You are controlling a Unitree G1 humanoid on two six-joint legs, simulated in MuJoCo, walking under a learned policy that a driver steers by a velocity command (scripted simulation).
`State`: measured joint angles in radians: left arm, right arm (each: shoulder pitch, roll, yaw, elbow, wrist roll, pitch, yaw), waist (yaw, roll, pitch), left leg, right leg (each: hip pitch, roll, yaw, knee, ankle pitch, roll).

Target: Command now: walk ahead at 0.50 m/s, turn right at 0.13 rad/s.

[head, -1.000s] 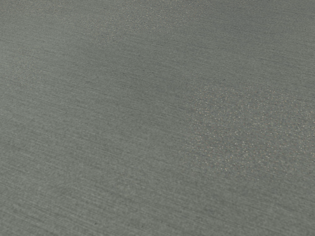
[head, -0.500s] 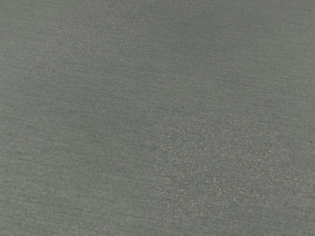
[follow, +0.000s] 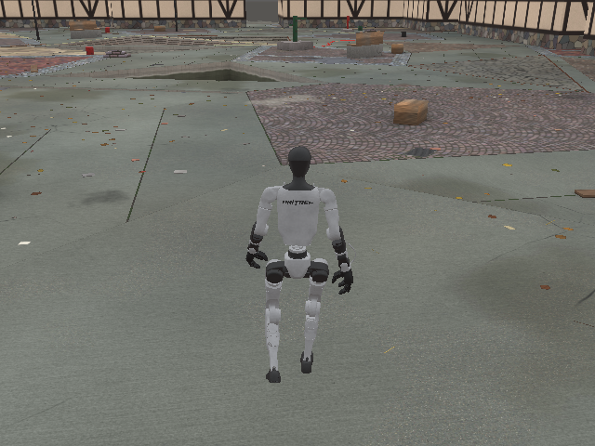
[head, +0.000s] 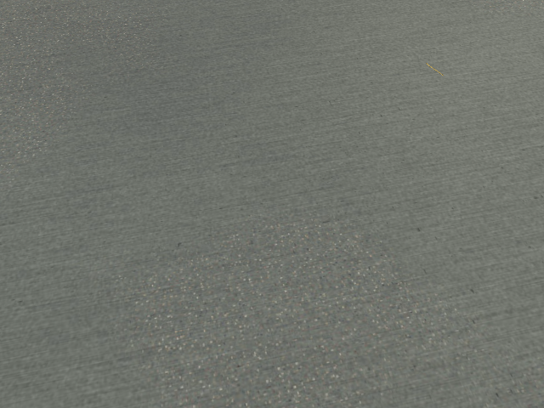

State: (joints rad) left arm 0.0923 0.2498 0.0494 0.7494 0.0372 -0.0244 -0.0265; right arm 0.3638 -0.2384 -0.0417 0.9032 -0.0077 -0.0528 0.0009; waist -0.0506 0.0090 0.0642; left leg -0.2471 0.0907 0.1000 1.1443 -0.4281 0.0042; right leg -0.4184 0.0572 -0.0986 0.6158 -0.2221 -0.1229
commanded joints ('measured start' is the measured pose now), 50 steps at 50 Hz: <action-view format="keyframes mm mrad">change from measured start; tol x16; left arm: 1 203 126 38 32 -13 -18 26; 21 349 127 7 200 -15 -62 72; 44 -171 85 -21 -108 -9 -27 5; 50 340 257 32 -20 16 -67 49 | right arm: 1 -31 -97 -15 -78 6 -24 6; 18 -330 -20 6 -136 -22 25 54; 25 136 -225 -78 -26 -39 18 13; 31 -91 -126 -50 -56 9 13 -1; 50 -1 -145 -49 -123 7 -23 6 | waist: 1 80 -11 -110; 17 103 -60 58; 23 -28 -122 -107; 26 -40 232 -314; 29 29 -70 -35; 37 37 27 -11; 47 24 81 -44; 50 195 -97 -322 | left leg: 1 -379 39 -113 97 111 31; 14 -441 -22 -78 -334 458 35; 23 -77 -190 65 -547 182 194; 25 351 65 -305 -669 185 312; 26 564 258 -859 -812 221 488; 31 100 73 -407 -931 492 307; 46 246 34 -453 -811 697 197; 49 121 -52 -406 -484 805 131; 50 -2 -119 -328 -199 526 109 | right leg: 1 409 -336 374 -349 321 -131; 16 456 -261 -41 -481 550 17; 22 575 -304 -123 -142 1176 39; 24 407 -287 -133 262 948 37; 26 -242 23 20 887 -335 97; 45 -197 -89 111 -4 172 154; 49 319 -64 127 -164 87 80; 50 550 -297 358 -197 -141 33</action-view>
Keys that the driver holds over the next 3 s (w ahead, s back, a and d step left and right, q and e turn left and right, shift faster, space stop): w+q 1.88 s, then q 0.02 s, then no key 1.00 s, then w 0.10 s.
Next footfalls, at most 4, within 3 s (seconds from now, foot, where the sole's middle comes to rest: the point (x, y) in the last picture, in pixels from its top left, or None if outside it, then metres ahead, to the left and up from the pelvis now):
0.48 left None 0.38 0.11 -0.76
0.98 right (250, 293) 0.74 0.07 -0.76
1.52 left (123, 281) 0.80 0.41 -0.76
2.04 right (72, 200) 1.09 0.60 -0.76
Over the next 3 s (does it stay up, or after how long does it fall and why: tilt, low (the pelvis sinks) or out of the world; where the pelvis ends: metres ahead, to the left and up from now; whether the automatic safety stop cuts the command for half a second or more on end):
stays up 0.97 0.59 0.02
